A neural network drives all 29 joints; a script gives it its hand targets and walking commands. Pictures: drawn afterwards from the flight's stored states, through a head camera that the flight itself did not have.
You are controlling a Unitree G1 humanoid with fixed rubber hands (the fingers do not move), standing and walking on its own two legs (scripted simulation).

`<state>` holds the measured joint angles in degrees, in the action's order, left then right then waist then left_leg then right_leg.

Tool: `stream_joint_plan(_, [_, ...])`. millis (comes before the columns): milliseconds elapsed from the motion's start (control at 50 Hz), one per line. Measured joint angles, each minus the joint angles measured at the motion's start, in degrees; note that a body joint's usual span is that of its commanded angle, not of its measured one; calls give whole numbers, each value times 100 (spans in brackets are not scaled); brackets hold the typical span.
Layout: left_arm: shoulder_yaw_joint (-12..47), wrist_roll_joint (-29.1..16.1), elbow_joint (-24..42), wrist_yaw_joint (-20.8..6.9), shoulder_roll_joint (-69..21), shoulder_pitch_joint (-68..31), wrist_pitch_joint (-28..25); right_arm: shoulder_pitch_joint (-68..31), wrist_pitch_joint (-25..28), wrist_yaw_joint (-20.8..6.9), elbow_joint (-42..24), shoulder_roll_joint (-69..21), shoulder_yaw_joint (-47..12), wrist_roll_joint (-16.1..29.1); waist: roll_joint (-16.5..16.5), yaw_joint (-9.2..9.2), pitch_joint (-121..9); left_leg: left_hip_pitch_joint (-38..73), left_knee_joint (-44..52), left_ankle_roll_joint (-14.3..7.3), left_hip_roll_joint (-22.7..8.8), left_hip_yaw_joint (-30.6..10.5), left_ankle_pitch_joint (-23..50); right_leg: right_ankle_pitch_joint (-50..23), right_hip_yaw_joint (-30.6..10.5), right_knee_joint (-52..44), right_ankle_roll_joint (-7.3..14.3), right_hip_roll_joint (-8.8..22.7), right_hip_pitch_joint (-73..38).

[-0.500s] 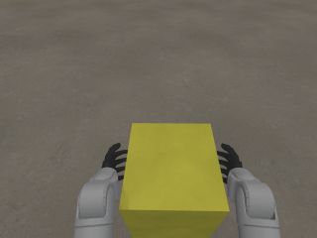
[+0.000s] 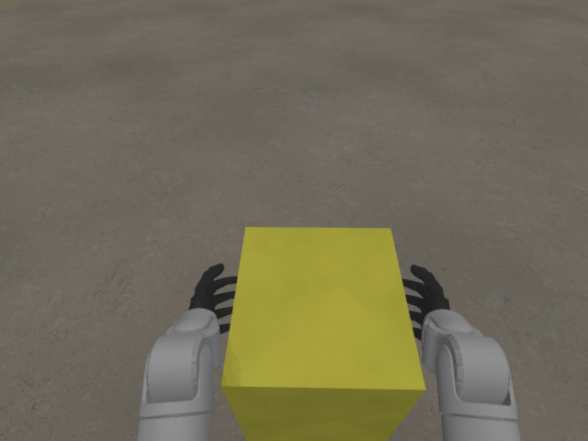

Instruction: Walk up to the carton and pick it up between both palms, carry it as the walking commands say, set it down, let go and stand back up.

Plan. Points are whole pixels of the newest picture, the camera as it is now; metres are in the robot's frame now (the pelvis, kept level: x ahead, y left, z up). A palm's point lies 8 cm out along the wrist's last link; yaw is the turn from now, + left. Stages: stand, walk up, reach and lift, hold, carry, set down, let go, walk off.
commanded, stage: carry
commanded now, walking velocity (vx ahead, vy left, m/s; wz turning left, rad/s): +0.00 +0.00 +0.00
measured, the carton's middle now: (316, 340) +0.29 +0.00 +0.00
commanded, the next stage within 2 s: none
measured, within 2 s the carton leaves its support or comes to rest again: neither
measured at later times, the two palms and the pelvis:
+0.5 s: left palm (203, 320) +0.28 +0.14 +0.07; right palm (433, 322) +0.27 -0.15 +0.08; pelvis +0.00 +0.00 +0.00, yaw +0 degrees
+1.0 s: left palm (219, 284) +0.32 +0.13 +0.09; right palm (437, 284) +0.32 -0.16 +0.09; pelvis +0.06 -0.02 +0.01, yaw +1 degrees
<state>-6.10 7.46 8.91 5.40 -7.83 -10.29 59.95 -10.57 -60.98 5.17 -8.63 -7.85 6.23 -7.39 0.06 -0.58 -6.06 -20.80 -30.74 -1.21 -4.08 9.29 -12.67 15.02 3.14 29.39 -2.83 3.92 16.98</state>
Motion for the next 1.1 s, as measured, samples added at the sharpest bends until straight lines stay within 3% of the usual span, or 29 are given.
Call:
stream_joint_plan(700, [-22,13,-30,-7,-6,-43,25,-32,-16,2,25,-5,26,0,-5,17,23,30,-4,-1,-19,27,-3,-5,34,-2,-3,22,-30])
stream_joint_plan(780, [40,-150,523,99,19,117,335,66,-323,102,-460,10,-99,141,-36,43,-15,97,20,-17,-44,63,-144,739,68,275,173,21,27])
stream_joint_plan(840, [23,-201,794,112,20,124,566,49,-575,129,-725,6,-155,141,-136,70,-115,154,103,35,-139,78,-112,676,252,97,309,-50,-57])
stream_joint_plan(900, [92,-126,584,74,5,44,668,108,-712,76,-701,17,-91,46,-128,94,-286,126,-235,144,-170,42,-832,93,295,-247,251,-76,-288])
stream_joint_plan(960, [152,-51,151,44,-5,-24,671,134,-788,41,-464,23,45,-10,-22,124,-377,-46,-682,155,-12,-70,-1322,166,309,-440,200,-10,-494])
stream_joint_plan(1040, [112,-41,237,55,-14,-90,659,14,-756,43,-474,8,87,16,88,116,-167,68,95,94,185,59,-701,219,282,-742,121,82,-828])
stream_joint_plan(1100, [-126,48,155,-26,-39,-266,458,-230,-439,-9,-175,-40,73,-74,182,92,-3,301,488,-75,260,241,247,677,245,17,60,197,-686])
